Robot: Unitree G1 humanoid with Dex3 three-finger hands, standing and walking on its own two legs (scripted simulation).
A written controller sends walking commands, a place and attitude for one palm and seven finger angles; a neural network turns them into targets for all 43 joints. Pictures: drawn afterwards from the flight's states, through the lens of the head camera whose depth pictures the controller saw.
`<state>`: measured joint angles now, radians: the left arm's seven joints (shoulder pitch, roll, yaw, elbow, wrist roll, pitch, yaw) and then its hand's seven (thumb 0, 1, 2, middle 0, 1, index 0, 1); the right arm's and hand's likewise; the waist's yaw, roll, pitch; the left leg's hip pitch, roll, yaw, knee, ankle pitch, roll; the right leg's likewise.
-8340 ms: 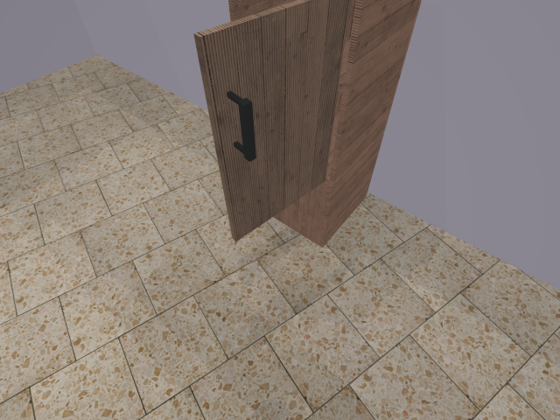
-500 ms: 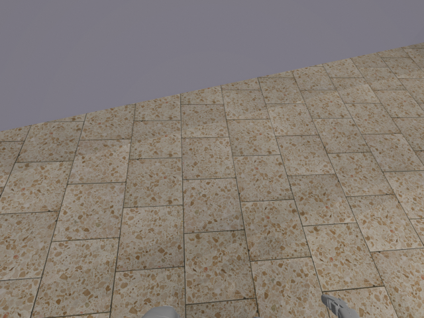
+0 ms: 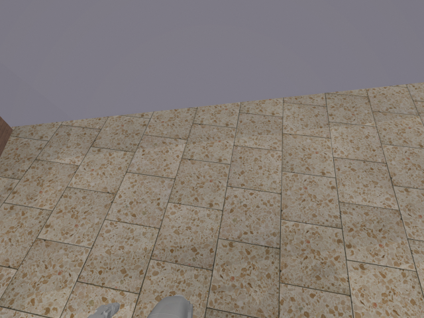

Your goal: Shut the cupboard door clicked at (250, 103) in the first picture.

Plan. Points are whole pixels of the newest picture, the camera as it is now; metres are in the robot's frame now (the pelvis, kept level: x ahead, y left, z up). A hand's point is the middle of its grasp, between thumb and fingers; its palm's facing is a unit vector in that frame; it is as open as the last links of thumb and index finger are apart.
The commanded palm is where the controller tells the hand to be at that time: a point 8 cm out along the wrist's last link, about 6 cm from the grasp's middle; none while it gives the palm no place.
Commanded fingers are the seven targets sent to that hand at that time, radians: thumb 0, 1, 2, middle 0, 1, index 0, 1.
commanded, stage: walk to a spot facing it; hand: left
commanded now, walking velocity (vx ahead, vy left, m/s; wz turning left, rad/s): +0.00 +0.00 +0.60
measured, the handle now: out of the picture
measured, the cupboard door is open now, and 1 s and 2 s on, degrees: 80 80 80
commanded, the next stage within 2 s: none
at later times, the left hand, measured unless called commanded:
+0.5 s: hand out of the picture +0.08 +0.25 -0.15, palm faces +0.29 -0.93 -0.24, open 7.4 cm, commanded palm none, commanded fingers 0.00 0.90 0.90 -0.20 -0.30 -0.20 -0.30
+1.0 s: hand out of the picture +0.04 +0.15 -0.17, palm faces +0.65 -0.74 -0.17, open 7.3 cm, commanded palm none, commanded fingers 0.00 0.90 0.90 -0.20 -0.30 -0.20 -0.30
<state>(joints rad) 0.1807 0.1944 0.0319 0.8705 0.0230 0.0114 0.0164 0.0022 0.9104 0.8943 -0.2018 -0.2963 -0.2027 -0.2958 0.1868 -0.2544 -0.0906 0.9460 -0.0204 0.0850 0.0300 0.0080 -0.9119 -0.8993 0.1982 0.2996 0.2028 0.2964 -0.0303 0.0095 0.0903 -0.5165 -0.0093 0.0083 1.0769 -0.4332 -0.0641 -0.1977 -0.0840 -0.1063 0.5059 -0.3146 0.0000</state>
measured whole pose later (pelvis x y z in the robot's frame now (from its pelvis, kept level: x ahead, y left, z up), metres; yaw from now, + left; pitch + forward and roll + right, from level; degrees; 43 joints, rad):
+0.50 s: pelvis +0.05 +0.01 +0.00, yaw +17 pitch +2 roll -1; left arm 0.15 0.27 0.07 0.90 0.03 0.02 -0.04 0.01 0.91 0.89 -0.20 -0.30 -0.20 -0.30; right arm 0.22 -0.21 -0.04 0.94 -0.03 0.01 0.01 0.00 -0.91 -0.90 0.20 0.30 0.21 0.30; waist 0.00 -0.01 0.05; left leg -0.26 -0.02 -0.08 0.47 -0.24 0.02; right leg -0.46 -0.08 -0.01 0.85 -0.38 0.07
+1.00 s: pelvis +0.22 +0.07 -0.01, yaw +37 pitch +1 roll +2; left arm 0.45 0.17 0.03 1.08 0.03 -0.06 -0.01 0.00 0.91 0.89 -0.20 -0.30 -0.20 -0.30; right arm 0.01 -0.24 -0.05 0.91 -0.03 0.00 0.06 0.01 -0.92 -0.90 0.19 0.30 0.20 0.30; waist 0.06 -0.04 0.11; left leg -0.52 0.02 0.16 0.66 -0.24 0.04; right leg 0.07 -0.16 -0.32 0.41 -0.45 0.08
